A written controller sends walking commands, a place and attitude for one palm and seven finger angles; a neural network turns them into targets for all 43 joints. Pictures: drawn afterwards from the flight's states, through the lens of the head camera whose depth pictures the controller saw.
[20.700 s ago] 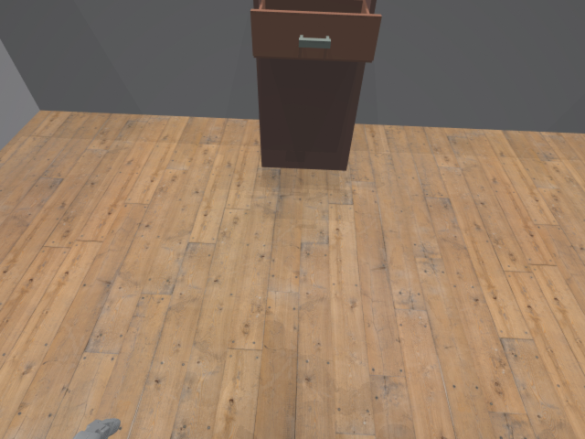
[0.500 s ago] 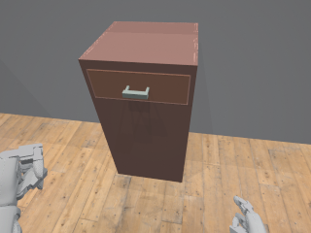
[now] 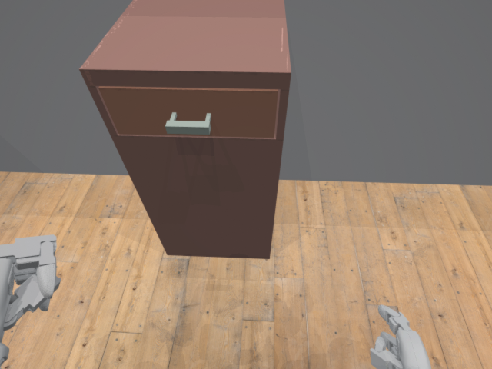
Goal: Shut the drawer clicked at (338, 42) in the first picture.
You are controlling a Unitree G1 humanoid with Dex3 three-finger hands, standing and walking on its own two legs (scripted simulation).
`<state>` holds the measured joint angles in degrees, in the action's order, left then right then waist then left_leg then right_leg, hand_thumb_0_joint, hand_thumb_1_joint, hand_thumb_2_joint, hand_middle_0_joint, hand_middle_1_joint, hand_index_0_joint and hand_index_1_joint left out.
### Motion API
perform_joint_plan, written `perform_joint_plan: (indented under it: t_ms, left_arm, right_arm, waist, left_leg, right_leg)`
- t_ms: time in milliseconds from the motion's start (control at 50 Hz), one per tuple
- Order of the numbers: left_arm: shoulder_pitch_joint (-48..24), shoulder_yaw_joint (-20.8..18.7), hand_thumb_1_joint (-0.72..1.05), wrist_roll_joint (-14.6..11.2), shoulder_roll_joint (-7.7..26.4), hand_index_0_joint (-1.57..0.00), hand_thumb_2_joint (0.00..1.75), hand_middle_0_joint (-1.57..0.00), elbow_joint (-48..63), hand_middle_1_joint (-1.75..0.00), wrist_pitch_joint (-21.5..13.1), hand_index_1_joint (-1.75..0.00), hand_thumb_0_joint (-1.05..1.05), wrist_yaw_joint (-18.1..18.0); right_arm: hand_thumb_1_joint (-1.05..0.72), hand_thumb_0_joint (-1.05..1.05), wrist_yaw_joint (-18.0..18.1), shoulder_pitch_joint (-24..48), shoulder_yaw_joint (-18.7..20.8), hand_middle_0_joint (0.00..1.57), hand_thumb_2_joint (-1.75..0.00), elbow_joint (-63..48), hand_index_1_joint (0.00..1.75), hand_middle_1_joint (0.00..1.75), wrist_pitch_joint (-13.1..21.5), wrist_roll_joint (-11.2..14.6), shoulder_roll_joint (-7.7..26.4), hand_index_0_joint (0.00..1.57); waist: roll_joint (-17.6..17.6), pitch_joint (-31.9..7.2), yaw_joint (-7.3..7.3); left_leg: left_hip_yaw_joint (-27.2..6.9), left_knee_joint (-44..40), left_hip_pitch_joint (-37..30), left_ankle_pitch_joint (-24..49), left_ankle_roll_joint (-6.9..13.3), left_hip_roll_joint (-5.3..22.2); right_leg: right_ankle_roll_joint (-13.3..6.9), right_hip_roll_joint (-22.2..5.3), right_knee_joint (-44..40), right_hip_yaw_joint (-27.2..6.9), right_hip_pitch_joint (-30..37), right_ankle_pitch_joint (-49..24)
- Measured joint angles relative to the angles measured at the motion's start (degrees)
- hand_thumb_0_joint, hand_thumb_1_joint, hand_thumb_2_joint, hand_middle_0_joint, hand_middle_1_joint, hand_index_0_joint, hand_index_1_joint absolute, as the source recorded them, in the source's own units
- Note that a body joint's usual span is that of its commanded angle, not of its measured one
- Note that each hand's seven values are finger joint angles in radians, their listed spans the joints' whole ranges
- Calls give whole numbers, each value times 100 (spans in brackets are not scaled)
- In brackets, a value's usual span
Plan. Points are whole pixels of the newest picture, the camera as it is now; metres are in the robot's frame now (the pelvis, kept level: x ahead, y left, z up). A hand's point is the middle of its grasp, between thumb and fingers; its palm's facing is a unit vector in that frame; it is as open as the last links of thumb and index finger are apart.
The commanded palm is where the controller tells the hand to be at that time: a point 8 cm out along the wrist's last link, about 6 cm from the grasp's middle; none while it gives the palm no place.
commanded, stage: step back with the hand held close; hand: left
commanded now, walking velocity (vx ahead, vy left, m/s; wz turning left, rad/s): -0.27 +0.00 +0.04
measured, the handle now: (189, 122) +0.64 +0.17 +0.02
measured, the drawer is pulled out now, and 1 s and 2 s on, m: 0.00 0.00 0.00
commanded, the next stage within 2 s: stop stepping back and stand still in 1.00 s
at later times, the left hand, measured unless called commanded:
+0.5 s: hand out of the picture +0.11 +0.24 +0.16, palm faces +0.40 -0.77 -0.51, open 3.2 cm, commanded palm +0.04 +0.28 +0.18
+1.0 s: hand out of the picture +0.00 +0.25 +0.17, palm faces +0.46 -0.71 -0.53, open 3.2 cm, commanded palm -0.07 +0.28 +0.18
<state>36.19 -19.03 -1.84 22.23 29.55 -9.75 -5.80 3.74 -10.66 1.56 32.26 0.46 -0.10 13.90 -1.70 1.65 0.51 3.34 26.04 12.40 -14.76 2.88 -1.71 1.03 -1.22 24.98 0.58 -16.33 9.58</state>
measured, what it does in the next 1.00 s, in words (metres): walks backwards: right foot, then right foot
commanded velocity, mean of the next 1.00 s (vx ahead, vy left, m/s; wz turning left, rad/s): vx -0.35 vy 0.00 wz -0.02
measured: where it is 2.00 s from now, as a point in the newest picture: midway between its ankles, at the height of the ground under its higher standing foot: outside the picture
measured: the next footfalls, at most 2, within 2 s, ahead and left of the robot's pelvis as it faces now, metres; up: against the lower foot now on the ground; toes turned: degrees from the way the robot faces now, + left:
right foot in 0.54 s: -0.01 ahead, -0.13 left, +0.00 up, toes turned +9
right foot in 0.98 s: -0.16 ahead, -0.14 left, +0.00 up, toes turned +14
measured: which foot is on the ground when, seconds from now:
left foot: down 0.00-1.00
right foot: down 0.00-0.42, up 0.44-0.52, down 0.54-0.84, up 0.86-0.96, down 0.98-1.00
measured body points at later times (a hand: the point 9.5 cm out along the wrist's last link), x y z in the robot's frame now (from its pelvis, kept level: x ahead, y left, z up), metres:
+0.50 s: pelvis -0.07 -0.01 -0.01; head -0.06 +0.01 +0.44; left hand +0.09 +0.28 +0.18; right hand +0.10 -0.24 -0.09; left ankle -0.01 +0.08 -0.74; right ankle -0.02 -0.14 -0.73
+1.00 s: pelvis -0.16 -0.01 -0.02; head -0.14 +0.01 +0.43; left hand -0.03 +0.29 +0.20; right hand +0.04 -0.24 -0.09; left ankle -0.02 +0.09 -0.74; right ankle -0.20 -0.15 -0.74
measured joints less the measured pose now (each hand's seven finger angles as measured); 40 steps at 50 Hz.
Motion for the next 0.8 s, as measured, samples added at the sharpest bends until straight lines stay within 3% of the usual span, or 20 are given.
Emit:
perform_joint_plan:
  t_ms: [140, 200, 360, 420, 480, 520, 580, 680, 800]
  left_arm:
    - [-63, -292, 89, 65, 153, -140, 89, -141, 238, -160, -110, -160, 1, -69]
    - [-193, -322, 89, 125, 53, -140, 89, -141, 122, -160, -189, -160, 1, -99]
    - [-275, -124, 89, 198, -277, -140, 89, -141, 109, -160, -316, -160, 1, -150]
    - [-201, -126, 89, 238, -178, -140, 89, -141, 305, -160, -412, -160, 1, -191]
    - [-208, -225, 89, 366, -11, -140, 89, -141, 341, -160, -491, -160, 1, -203]
    - [-214, -355, 89, 411, 60, -140, 89, -141, 364, -160, -533, -160, 1, -207]
    - [-148, -638, 89, 297, 160, -140, 89, -141, 482, -160, -658, -160, 1, -226]
    - [-286, -356, 89, 151, 46, -140, 89, -141, 370, -160, -729, -160, 1, -123]
    - [16, -353, 89, 173, 314, -140, 89, -141, 459, -160, -745, -160, 1, -41]
  right_arm:
    - [-90, 1, 48, -47, -41, 20, -90, -145, 30, 30, 63, -11, -109, 20]
    - [-90, 1, 46, -50, -85, 20, -90, -185, 30, 30, 138, 5, -146, 20]
    - [-90, 1, -13, -45, -124, 20, -90, -101, 30, 30, 250, -21, -136, 20]
    - [-90, 1, 9, -120, -134, 20, -90, -80, 30, 30, 325, -43, -134, 20]
    - [-90, 1, 55, -315, -92, 20, -90, -68, 30, 30, 415, -38, -159, 20]
    - [-90, 1, 62, -436, -62, 20, -90, -44, 30, 30, 464, -32, -166, 20]
    - [-90, 1, 30, -380, -61, 20, -90, 0, 30, 30, 527, -28, -201, 20]
    - [-90, 1, -50, 50, -3, 20, -90, 174, 30, 30, 450, -59, -141, 20]
    - [-90, 1, -28, 130, 7, 20, -90, -45, 30, 30, 392, -20, -171, 20]
  waist:
    - [139, -46, -77]
    - [129, -89, -85]
    - [114, -10, -102]
    - [229, 66, -40]
    - [208, 22, 72]
    - [129, -104, 73]
    - [210, -160, 1]
    - [146, 102, 43]
    - [164, 110, 150]
  left_leg:
    - [25, 278, 169, 13, 69, -111]
    - [-16, 512, 337, -16, 82, -146]
    - [-136, 902, 859, -98, 59, 3]
    - [-151, 854, 937, 206, 61, 9]
    - [-305, 902, 1013, 190, 64, 8]
    - [-377, 934, 1121, 190, 57, 68]
    - [-292, 991, 1307, 261, -30, 93]
    - [-267, 696, 1340, 619, -67, 146]
    - [-246, 681, 1483, 686, 34, 179]
  right_leg:
    - [43, -81, 518, -173, -277, 58]
    - [104, -72, 647, -312, -364, 165]
    - [51, 70, 471, -190, -612, -213]
    - [63, 106, 533, -218, -710, -177]
    - [102, 285, 1200, -319, -657, 127]
    - [86, 412, 1384, -350, -488, 408]
    - [-27, 433, 940, -504, -311, 768]
    - [-6, 471, 721, -534, -413, 338]
    - [44, 496, 606, -548, -525, 93]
